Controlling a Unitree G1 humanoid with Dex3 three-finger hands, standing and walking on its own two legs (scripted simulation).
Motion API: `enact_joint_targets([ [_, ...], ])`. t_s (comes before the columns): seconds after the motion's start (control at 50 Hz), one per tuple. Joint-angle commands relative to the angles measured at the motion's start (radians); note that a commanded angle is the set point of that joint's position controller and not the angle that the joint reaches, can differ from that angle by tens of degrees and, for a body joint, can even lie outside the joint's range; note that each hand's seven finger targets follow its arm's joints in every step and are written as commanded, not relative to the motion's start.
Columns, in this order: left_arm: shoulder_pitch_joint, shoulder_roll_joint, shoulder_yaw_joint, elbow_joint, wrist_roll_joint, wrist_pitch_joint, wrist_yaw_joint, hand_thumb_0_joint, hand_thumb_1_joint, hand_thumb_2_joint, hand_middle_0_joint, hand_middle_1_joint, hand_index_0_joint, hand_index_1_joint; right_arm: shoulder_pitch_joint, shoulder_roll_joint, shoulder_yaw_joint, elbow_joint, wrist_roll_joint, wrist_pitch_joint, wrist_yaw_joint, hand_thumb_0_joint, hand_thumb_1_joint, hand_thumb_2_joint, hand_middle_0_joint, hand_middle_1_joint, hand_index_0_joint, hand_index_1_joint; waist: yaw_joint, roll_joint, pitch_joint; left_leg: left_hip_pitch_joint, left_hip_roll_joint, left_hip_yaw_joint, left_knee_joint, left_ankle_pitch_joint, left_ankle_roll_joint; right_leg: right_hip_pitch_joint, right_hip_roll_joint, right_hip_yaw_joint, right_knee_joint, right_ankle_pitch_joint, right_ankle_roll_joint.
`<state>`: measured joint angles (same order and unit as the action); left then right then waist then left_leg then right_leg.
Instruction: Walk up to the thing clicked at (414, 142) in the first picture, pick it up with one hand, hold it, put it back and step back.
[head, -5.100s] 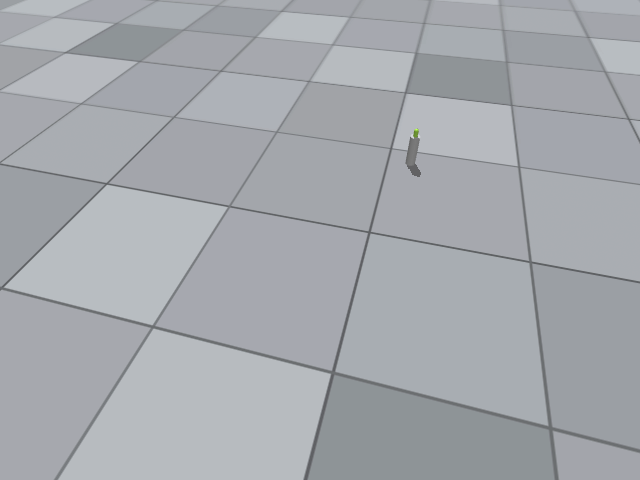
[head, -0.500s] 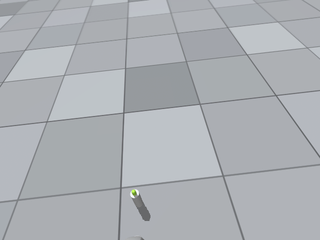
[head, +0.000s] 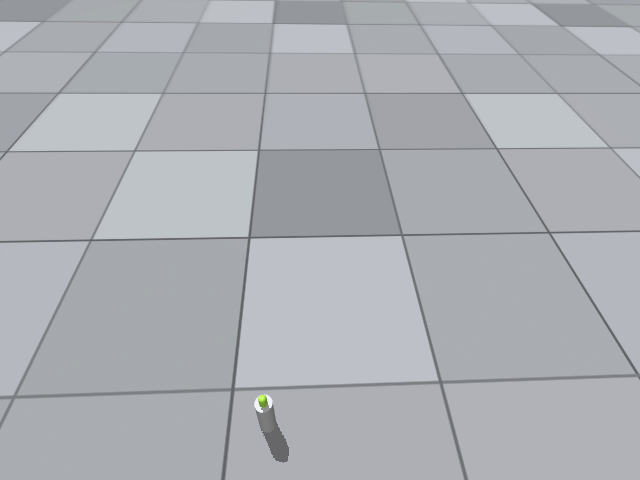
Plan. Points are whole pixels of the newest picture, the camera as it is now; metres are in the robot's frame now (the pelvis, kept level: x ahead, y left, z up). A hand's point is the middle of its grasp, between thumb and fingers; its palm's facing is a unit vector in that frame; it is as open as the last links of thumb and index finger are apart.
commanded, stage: walk up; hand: left
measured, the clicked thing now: (265, 411) +0.46 +0.17 -0.67
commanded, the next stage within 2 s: stand in 1.36 s
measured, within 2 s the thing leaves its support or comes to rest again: neither
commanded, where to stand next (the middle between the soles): +0.10 -0.01 m, yaw -1 degrees
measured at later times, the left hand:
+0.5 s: hand out of the picture +0.12 +0.24 -0.14, palm faces -0.01 -0.95 -0.32, open 7.3 cm
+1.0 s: hand out of the picture +0.11 +0.25 -0.14, palm faces -0.01 -0.94 -0.33, open 7.3 cm
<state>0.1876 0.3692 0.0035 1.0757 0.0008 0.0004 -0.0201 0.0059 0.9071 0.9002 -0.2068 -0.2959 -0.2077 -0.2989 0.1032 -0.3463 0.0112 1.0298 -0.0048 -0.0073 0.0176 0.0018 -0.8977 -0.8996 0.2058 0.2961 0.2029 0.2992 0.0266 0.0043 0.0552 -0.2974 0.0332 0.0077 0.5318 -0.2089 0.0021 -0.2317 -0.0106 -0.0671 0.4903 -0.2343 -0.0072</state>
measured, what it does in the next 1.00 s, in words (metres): stands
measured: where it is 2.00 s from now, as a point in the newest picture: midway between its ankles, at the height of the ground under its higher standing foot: outside the picture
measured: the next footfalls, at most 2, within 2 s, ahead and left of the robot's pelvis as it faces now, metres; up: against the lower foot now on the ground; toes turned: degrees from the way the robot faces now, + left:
none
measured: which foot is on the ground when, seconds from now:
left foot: down 0.00-1.00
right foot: down 0.00-1.00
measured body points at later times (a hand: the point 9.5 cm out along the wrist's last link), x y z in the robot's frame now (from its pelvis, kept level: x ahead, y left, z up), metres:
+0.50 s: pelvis +0.03 -0.01 +0.01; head +0.04 -0.01 +0.46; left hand +0.12 +0.29 -0.12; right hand +0.11 -0.31 -0.12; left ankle +0.07 +0.12 -0.74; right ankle +0.04 -0.12 -0.74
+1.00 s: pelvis +0.03 -0.01 +0.01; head +0.05 -0.01 +0.46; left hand +0.11 +0.29 -0.12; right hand +0.11 -0.30 -0.12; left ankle +0.07 +0.12 -0.74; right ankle +0.04 -0.12 -0.74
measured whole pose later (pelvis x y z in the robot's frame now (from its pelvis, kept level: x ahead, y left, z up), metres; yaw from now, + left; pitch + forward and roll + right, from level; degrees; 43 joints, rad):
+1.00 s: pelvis +0.03 -0.01 +0.01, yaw +0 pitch -2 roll +0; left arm 0.09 0.34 0.02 1.16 0.01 0.00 -0.01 0.01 0.91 0.90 -0.21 -0.30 -0.21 -0.30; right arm 0.08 -0.34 0.01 1.17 0.00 -0.02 0.01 0.00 -0.90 -0.90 0.20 0.30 0.20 0.30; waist -0.01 0.01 0.05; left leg -0.17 0.03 0.02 0.32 -0.13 -0.01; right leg -0.11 -0.01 -0.06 0.30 -0.16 0.00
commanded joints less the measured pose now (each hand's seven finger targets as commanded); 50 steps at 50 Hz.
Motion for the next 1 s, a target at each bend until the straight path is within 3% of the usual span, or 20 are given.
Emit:
enact_joint_targets([
  [0.0, -0.080, 0.193, 0.043, -0.033, 0.002, -0.040, 0.011, 0.000, 0.900, 0.900, -0.200, -0.300, -0.200, -0.300, -0.049, -0.222, -0.051, -0.031, 0.004, -0.031, -0.011, 0.000, -0.900, -0.900, 0.200, 0.300, 0.200, 0.300, -0.026, 0.010, -0.038, 0.079, 0.097, -0.161, -0.174, -0.095, 0.032, -0.037, -0.114, 0.171, -0.191, -0.097, -0.035],
  [0.04, -0.091, 0.201, 0.041, -0.022, 0.003, -0.046, 0.011, 0.000, 0.900, 0.900, -0.200, -0.300, -0.200, -0.300, -0.053, -0.224, -0.051, -0.017, 0.008, -0.033, -0.011, 0.000, -0.900, -0.900, 0.200, 0.300, 0.200, 0.300, -0.033, -0.019, -0.079, 0.115, 0.090, -0.146, -0.174, -0.055, 0.032, -0.012, -0.128, 0.176, -0.220, -0.071, -0.030],
  [0.1, -0.104, 0.202, 0.040, -0.012, 0.004, -0.043, 0.011, 0.000, 0.900, 0.900, -0.200, -0.300, -0.200, -0.300, -0.053, -0.226, -0.052, 0.009, 0.008, -0.027, -0.011, 0.000, -0.900, -0.900, 0.200, 0.300, 0.200, 0.300, -0.034, -0.039, -0.041, 0.129, 0.084, -0.135, -0.188, -0.078, 0.026, -0.051, -0.137, 0.186, -0.256, -0.151, -0.023],
  [0.22, -0.094, 0.193, 0.040, 0.011, -0.001, -0.044, 0.015, 0.000, 0.900, 0.900, -0.200, -0.300, -0.200, -0.300, -0.073, -0.212, -0.045, 0.038, 0.006, -0.033, -0.014, 0.000, -0.900, -0.900, 0.200, 0.300, 0.200, 0.300, -0.020, -0.039, -0.096, 0.162, 0.095, -0.121, -0.203, 0.120, 0.019, 0.054, -0.137, 0.148, -0.232, 0.077, -0.012],
  [0.34, -0.100, 0.190, 0.044, 0.023, -0.003, -0.035, 0.019, 0.000, 0.900, 0.900, -0.200, -0.300, -0.200, -0.300, -0.088, -0.214, -0.048, 0.057, 0.005, -0.033, -0.019, 0.000, -0.900, -0.900, 0.200, 0.300, 0.200, 0.300, -0.014, -0.007, -0.122, 0.169, 0.105, -0.114, -0.216, 0.206, 0.019, 0.120, -0.137, 0.120, -0.216, 0.160, -0.007],
  [0.8, -0.163, 0.180, 0.051, 0.022, 0.004, -0.024, 0.017, 0.000, 0.900, 0.900, -0.200, -0.300, -0.200, -0.300, -0.079, -0.216, -0.045, 0.076, -0.002, -0.032, -0.024, 0.000, -0.900, -0.900, 0.200, 0.300, 0.200, 0.300, -0.029, -0.003, -0.092, 0.152, 0.101, -0.106, -0.269, 0.114, 0.013, 0.134, -0.128, 0.126, -0.248, 0.103, -0.005],
  [0.98, -0.155, 0.181, 0.054, 0.021, 0.005, -0.024, 0.017, 0.000, 0.900, 0.900, -0.200, -0.300, -0.200, -0.300, -0.069, -0.208, -0.046, 0.074, -0.002, -0.031, -0.024, 0.000, -0.900, -0.900, 0.200, 0.300, 0.200, 0.300, -0.029, -0.010, -0.107, 0.172, 0.104, -0.103, -0.261, 0.144, 0.012, 0.135, -0.130, 0.125, -0.245, 0.117, -0.006],
])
